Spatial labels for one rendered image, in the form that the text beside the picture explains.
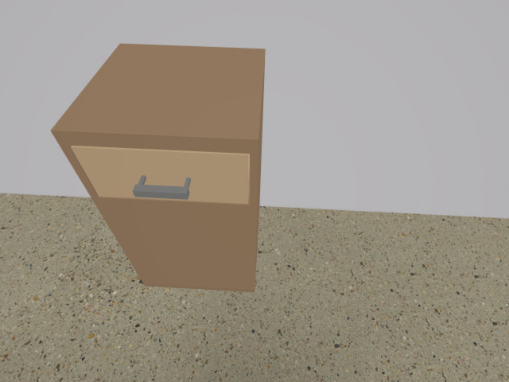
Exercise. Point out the drawer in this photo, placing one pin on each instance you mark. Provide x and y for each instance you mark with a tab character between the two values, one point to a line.
215	176

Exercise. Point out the handle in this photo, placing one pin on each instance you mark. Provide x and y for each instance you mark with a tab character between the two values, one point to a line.
161	191

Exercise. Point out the cabinet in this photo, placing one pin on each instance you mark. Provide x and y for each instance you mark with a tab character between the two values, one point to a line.
175	97

